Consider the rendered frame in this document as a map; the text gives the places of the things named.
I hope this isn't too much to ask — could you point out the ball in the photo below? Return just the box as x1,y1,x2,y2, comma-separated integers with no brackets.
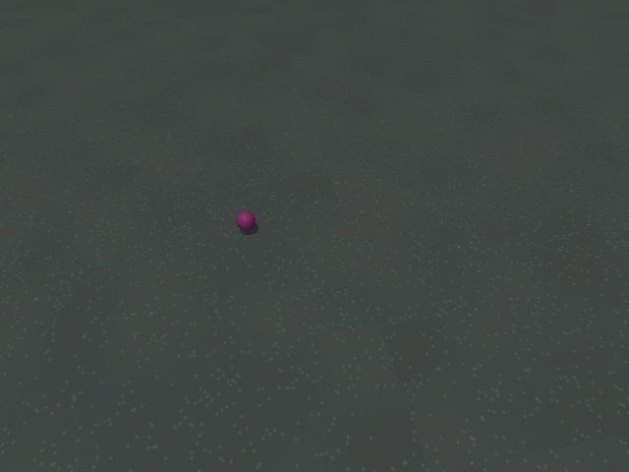
236,211,256,230

